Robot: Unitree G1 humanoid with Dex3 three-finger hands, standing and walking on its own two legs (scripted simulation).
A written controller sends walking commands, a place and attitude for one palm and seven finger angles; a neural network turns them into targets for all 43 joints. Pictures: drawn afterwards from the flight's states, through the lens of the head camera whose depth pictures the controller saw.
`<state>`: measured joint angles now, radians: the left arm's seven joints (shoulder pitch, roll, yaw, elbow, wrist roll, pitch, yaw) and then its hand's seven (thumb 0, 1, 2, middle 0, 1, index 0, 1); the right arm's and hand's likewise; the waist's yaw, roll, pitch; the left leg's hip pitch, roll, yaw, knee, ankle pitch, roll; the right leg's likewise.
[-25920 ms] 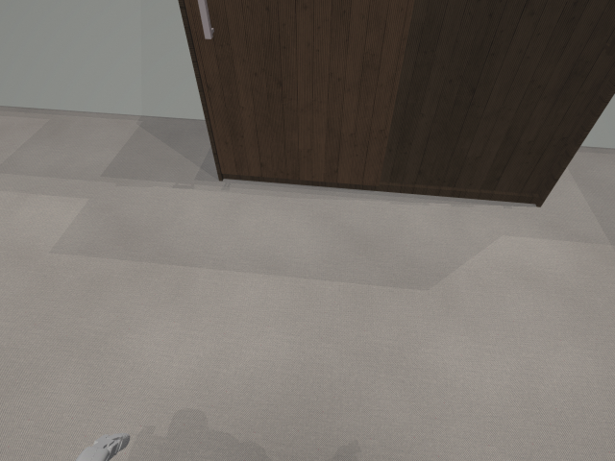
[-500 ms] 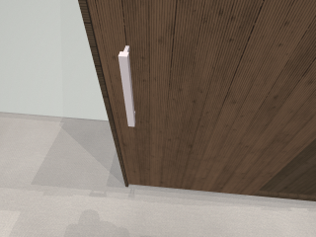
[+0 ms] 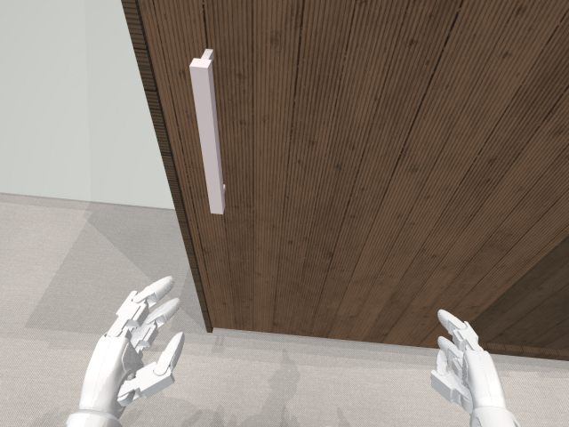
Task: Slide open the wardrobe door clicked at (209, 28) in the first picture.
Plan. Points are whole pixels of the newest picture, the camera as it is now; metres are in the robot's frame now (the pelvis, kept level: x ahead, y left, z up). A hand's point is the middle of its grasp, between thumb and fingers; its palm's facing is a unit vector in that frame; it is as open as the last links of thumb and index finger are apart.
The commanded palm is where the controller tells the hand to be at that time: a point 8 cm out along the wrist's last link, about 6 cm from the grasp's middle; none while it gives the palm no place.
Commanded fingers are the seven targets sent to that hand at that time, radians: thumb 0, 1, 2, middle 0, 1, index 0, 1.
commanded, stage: raise the hand with hooked fingers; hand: left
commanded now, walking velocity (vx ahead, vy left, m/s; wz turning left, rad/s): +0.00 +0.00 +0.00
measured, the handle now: (213, 142) +0.51 +0.14 +0.13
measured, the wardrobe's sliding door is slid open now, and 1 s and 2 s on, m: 0.00 0.00 0.00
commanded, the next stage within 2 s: move the hooked fingers beside the handle in 1.70 s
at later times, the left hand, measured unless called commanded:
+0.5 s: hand (92, 320) +0.22 +0.24 +0.08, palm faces +0.04 -1.00 -0.07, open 11.4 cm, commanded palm +0.18 +0.29 +0.08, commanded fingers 0.00 -0.17 0.44 -0.28 -0.99 -0.28 -0.99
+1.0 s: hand (34, 276) +0.25 +0.30 +0.13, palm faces +0.04 -1.00 -0.08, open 13.8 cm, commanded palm +0.22 +0.34 +0.14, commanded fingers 0.00 -0.50 0.30 -0.30 -1.20 -0.30 -1.20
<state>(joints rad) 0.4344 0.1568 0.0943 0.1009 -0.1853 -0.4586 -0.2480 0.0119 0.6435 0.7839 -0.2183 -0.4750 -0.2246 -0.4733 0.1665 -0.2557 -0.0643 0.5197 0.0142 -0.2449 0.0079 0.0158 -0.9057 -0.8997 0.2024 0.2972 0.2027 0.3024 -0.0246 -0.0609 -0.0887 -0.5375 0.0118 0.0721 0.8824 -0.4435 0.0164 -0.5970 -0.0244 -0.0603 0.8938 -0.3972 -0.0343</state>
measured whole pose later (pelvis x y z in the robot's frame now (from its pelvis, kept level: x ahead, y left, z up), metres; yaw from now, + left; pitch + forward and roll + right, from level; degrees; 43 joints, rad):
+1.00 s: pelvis +0.01 +0.03 +0.02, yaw +2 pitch +3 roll -2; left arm 0.10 0.42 0.38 0.14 -0.35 -0.06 -0.47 -0.01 -0.47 0.32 -0.30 -1.18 -0.30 -1.18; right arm 0.23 -0.26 0.07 0.55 0.06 -0.27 -0.09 0.01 -0.90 -0.90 0.21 0.30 0.21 0.30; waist 0.03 0.05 -0.04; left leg -0.40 0.00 0.03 0.75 -0.40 0.05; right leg -0.40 -0.03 -0.10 0.68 -0.32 0.00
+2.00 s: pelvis +0.01 +0.00 +0.03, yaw +2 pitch +2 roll -1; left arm -0.14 0.45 0.41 0.36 -0.33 -0.05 -0.52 -0.01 -0.51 0.30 -0.30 -1.20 -0.30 -1.20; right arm 0.25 -0.29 0.06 0.59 0.07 -0.24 -0.12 0.01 -0.90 -0.90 0.21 0.30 0.21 0.30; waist 0.03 0.05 -0.01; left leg -0.34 0.01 0.02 0.66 -0.35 0.02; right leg -0.36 -0.01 -0.11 0.61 -0.29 -0.03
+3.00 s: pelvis +0.02 +0.01 +0.03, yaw +1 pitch +5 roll -1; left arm -0.45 0.36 0.28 0.59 -0.24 -0.12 -0.34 -0.01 -0.50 0.30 -0.30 -1.20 -0.30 -1.20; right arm 0.31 -0.28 0.04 0.63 0.06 -0.14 -0.09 0.01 -0.90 -0.90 0.21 0.30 0.21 0.30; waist -0.02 0.03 -0.03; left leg -0.39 0.00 0.05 0.64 -0.35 0.03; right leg -0.42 -0.02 -0.08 0.62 -0.29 -0.01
